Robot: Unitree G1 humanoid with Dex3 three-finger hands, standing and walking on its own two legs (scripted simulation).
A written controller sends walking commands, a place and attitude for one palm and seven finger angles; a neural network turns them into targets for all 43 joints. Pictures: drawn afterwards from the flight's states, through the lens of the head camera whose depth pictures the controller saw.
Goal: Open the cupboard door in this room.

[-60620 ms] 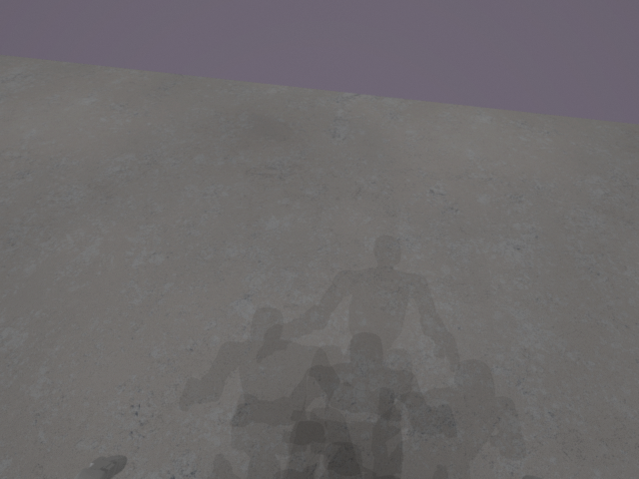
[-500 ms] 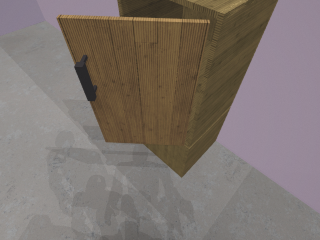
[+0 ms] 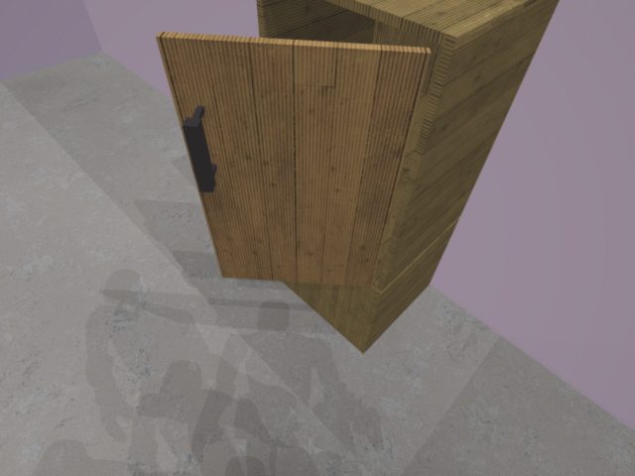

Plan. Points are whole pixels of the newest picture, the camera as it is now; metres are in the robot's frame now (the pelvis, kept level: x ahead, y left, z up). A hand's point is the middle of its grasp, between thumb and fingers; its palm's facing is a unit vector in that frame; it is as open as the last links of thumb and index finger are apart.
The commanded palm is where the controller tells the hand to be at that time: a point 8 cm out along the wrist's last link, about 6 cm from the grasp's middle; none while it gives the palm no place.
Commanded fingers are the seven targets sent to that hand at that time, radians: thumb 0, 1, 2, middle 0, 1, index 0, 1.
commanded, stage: shuffle to correct the standing spot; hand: left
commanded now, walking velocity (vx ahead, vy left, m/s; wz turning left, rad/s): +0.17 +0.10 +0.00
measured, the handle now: (203, 149) +0.58 +0.24 +0.07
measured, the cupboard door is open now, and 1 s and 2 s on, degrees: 41 41 41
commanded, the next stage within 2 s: come to a stop and stand still in 0.02 s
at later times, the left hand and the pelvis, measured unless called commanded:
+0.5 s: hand out of the picture +0.07 +0.20 -0.17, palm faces +0.00 -0.97 -0.23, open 7.4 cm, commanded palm none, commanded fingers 0.00 0.90 0.90 -0.20 -0.30 -0.20 -0.30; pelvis +0.02 +0.01 -0.01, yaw +0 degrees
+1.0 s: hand out of the picture +0.02 +0.19 -0.17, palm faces -0.01 -0.98 -0.18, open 7.4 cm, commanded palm none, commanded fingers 0.00 0.90 0.90 -0.20 -0.30 -0.20 -0.30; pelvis +0.02 +0.01 +0.00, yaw +0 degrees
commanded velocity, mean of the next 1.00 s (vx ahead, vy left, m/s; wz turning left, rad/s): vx -0.01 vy -0.01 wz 0.00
